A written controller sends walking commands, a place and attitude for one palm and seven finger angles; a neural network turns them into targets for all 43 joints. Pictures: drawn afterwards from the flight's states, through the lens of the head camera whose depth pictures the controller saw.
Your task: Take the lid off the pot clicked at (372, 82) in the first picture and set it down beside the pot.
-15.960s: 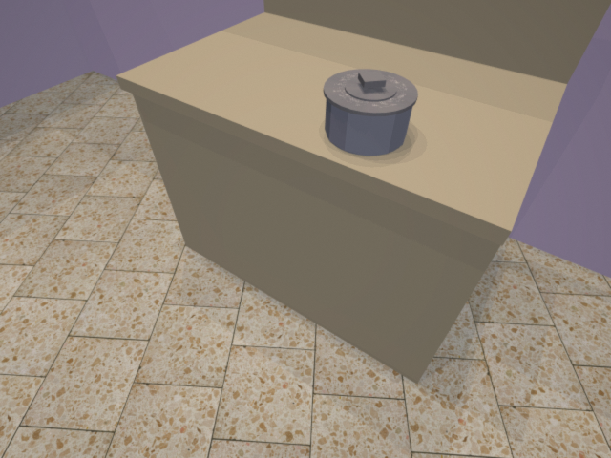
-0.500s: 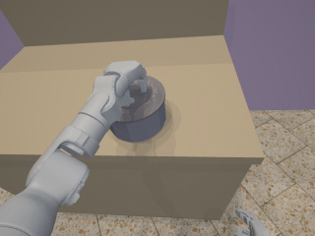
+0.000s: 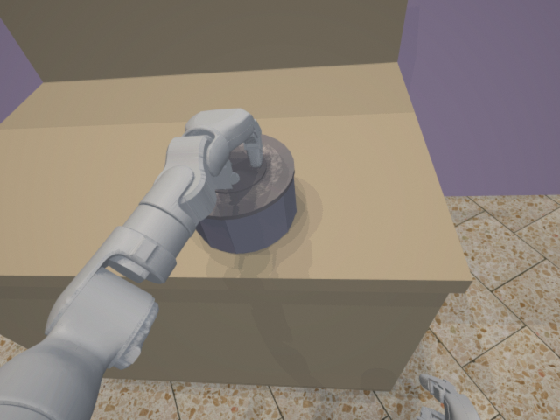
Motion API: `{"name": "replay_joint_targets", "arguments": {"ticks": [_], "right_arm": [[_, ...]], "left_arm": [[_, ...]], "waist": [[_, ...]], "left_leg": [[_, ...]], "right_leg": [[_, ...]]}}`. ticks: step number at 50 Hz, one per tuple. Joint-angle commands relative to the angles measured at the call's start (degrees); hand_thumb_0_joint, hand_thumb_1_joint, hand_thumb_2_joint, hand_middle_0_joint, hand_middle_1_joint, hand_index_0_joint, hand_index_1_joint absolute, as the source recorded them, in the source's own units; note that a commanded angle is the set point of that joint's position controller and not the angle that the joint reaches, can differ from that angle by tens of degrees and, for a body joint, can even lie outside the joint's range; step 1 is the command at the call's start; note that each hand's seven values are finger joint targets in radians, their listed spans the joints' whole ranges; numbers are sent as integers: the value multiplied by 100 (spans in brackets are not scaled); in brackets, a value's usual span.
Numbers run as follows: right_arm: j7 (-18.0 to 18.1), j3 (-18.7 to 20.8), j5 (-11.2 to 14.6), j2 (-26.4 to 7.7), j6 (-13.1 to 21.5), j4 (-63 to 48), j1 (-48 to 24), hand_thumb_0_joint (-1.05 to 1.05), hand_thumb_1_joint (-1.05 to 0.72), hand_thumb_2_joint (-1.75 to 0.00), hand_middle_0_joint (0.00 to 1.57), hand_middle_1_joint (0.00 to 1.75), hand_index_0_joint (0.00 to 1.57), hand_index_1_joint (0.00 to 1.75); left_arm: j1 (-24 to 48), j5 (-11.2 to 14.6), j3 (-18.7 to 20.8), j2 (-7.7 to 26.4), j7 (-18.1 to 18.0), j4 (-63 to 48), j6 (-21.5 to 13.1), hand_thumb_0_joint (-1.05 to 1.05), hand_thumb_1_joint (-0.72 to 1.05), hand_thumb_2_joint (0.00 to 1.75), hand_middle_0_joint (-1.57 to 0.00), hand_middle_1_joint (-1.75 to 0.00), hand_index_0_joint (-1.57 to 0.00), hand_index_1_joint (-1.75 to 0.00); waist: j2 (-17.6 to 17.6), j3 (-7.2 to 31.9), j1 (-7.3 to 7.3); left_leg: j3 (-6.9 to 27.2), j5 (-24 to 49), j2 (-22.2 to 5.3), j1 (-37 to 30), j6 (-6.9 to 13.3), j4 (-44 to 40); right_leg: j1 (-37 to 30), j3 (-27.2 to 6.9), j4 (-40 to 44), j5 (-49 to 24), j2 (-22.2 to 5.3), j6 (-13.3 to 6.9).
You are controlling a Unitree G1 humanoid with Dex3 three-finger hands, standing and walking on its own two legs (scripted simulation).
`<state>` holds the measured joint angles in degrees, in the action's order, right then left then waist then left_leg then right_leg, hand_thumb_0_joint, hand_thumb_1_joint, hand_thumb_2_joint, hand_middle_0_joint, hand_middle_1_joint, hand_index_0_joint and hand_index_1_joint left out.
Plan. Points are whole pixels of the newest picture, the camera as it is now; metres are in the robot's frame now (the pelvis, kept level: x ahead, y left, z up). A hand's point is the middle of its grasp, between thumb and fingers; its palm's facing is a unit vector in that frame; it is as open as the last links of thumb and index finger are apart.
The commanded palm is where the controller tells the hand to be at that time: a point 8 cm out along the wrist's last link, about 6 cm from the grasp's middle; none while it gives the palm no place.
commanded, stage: lift the lid straight up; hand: left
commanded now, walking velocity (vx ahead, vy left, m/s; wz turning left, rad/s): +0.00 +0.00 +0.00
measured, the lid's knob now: (230, 159) +0.47 +0.08 +0.13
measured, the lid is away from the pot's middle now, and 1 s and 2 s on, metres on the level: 0.00 0.01 0.02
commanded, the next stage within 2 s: move the lid sideways beside the pot in 2.00 s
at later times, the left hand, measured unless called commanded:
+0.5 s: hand (232, 147) +0.44 +0.06 +0.18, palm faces -0.21 -0.03 -0.98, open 6.3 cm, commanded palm +0.41 +0.08 +0.26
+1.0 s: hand (216, 126) +0.44 +0.08 +0.22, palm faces -0.17 -0.01 -0.99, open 6.3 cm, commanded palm +0.42 +0.09 +0.30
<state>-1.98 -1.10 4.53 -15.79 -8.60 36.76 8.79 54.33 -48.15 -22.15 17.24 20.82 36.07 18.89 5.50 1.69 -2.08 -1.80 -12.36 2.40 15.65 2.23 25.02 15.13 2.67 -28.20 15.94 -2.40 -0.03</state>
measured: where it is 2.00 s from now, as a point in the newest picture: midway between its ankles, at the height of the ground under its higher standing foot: outside the picture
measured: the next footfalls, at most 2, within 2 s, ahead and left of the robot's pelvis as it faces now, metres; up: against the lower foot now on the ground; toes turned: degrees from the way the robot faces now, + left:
none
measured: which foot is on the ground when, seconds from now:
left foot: down 0.00-1.00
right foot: down 0.00-1.00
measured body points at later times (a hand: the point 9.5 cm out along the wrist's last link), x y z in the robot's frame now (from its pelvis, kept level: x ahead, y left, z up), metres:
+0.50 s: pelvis +0.00 +0.00 +0.00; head +0.01 -0.05 +0.45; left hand +0.44 +0.07 +0.24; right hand +0.16 -0.23 -0.13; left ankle +0.00 +0.10 -0.74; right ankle -0.02 -0.12 -0.74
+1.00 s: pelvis -0.01 +0.00 +0.00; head +0.00 -0.05 +0.45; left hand +0.44 +0.08 +0.28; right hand +0.16 -0.23 -0.12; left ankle +0.00 +0.10 -0.74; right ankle -0.02 -0.12 -0.74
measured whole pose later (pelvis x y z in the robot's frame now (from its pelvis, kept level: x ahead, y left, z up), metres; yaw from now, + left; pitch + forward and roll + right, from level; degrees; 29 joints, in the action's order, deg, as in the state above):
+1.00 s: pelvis -0.01 +0.00 +0.00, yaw +1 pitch +2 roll +1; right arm -1.6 -1.9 4.7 -15.9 -5.7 37.1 7.0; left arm 62.0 -46.8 -21.8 21.2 25.1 33.8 18.0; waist 5.8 1.1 -1.2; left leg -1.2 -11.1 2.6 15.1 2.1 24.3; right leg 14.6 3.1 -28.1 15.2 -2.5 -0.2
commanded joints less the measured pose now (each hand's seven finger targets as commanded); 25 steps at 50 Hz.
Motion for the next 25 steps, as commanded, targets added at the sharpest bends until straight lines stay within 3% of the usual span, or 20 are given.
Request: {"name": "replay_joint_targets", "arguments": {"ticks": [1,2,3,4,6,8,10,12,13,16,17,18,19,21,22,24,25], "right_arm": [[14,182,13,-519,240,-808,-600,0,-90,-90,20,30,20,30],[21,215,-12,-547,251,-816,-585,0,-90,-90,20,30,20,30],[33,193,-25,-540,276,-809,-581,0,-90,-90,20,30,20,30],[51,185,-25,-535,297,-800,-596,0,-90,-90,20,30,20,30],[29,188,-16,-488,358,-842,-615,0,-90,-90,20,30,20,30],[8,204,-32,-493,396,-839,-622,0,-90,-90,20,30,20,30],[-13,185,-13,-494,390,-796,-624,0,-90,-90,20,30,20,30],[-28,220,-18,-517,409,-816,-645,0,-90,-90,20,30,20,30],[-35,189,-14,-482,411,-809,-690,0,-90,-90,20,30,20,30],[-11,173,-21,-498,434,-776,-678,0,-90,-90,20,30,20,30],[-20,202,-33,-535,448,-805,-662,0,-90,-90,20,30,20,30],[-37,185,-31,-471,482,-837,-717,0,-90,-90,20,30,20,30],[-39,201,-40,-472,499,-836,-718,0,-90,-90,20,30,20,30],[-55,166,-25,-490,433,-793,-725,0,-90,-90,20,30,20,30],[-71,206,-29,-547,414,-804,-707,0,-90,-90,20,30,20,30],[-54,160,-21,-517,384,-843,-811,0,-90,-90,20,30,20,30],[-48,147,-9,-484,399,-883,-853,0,-90,-90,20,30,20,30]], "left_arm": [[3092,-144,425,810,-257,-946,-3,0,46,122,-83,-85,-103,-96],[3242,-70,573,948,-268,-1126,-45,0,46,122,-83,-85,-103,-96],[3421,-165,772,1262,-300,-1164,-50,0,46,123,-83,-85,-103,-96],[3419,-211,851,1365,-308,-1081,-43,0,46,123,-83,-85,-104,-96],[3572,-162,688,1186,-294,-1378,-75,0,47,123,-83,-85,-104,-96],[3680,-140,802,1344,-294,-1598,-117,0,47,123,-83,-85,-104,-96],[3601,-137,713,1217,-271,-1394,-53,0,47,123,-83,-85,-104,-96],[3610,-12,724,1161,-265,-1523,-91,0,47,123,-83,-85,-104,-96],[3650,-74,638,1111,-257,-1424,-71,0,47,123,-83,-85,-104,-97],[3738,-123,840,1367,-267,-1347,-49,0,47,123,-83,-85,-104,-97],[3792,-6,880,1377,-284,-1652,-136,0,47,123,-83,-85,-104,-97],[3934,-100,857,1432,-281,-1816,-154,0,47,123,-83,-85,-104,-97],[3746,-134,978,1534,-280,-1689,-129,0,47,123,-83,-85,-104,-97],[3503,-147,892,1395,-238,-1341,-45,0,47,123,-83,-85,-104,-97],[3422,-17,961,1403,-238,-1472,-107,0,47,123,-83,-85,-104,-97],[3448,-138,1061,1605,-212,-1408,-70,0,47,123,-83,-85,-104,-97],[3574,-123,941,1501,-191,-1521,-70,0,47,123,-83,-85,-104,-97]], "waist": [[-851,2008,-92],[-896,2093,-95],[-842,2331,-57],[-838,2321,-39],[-731,2521,-40],[-740,2710,-36],[-902,2420,-46],[-880,2405,-52],[-878,2371,-45],[-977,2387,8],[-852,2534,-1],[-833,2757,33],[-921,2713,71],[-1022,2361,67],[-1019,2393,52],[-1087,2329,104],[-1088,2311,85]], "left_leg": [[266,1359,80,-1051,164,-108],[296,1390,87,-1093,189,-74],[286,1386,93,-1150,188,-93],[280,1389,93,-1133,187,-75],[329,1647,100,-1279,185,-54],[335,1908,91,-1405,197,3],[347,1893,83,-1269,177,-37],[347,1861,87,-1283,189,-16],[336,1759,90,-1266,171,-62],[315,1635,100,-1210,178,-91],[340,1752,106,-1262,185,-62],[357,1899,101,-1383,175,-64],[339,1966,96,-1357,199,-16],[286,1842,104,-1114,174,-74],[289,1890,92,-1109,177,-49],[235,1674,96,-1022,178,-99],[223,1574,115,-1020,185,-120]], "right_leg": [[-347,43,201,-2047,262,-227],[-396,26,221,-2074,232,-242],[-538,-6,189,-2099,256,-228],[-556,-14,174,-2135,255,-234],[-619,-13,133,-2338,250,-241],[-723,-42,114,-2584,250,-235],[-635,0,121,-2586,261,-232],[-601,-9,149,-2527,225,-243],[-570,0,140,-2428,257,-229],[-656,-19,145,-2407,252,-226],[-740,-25,132,-2501,204,-247],[-836,-47,91,-2598,233,-232],[-865,-65,103,-2703,230,-235],[-786,-33,135,-2643,221,-227],[-823,-31,137,-2684,177,-241],[-862,-62,172,-2577,192,-210],[-846,-68,190,-2521,186,-198]]}}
